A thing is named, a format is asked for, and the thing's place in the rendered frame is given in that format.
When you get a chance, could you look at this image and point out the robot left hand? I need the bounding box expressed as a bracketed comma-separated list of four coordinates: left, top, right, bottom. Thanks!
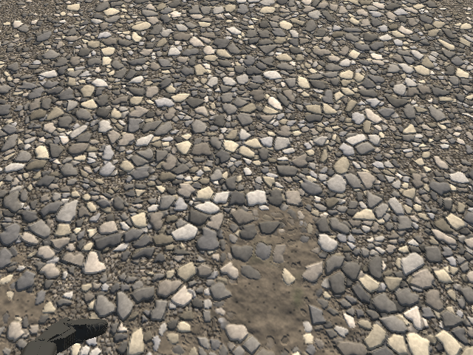
[20, 317, 108, 355]

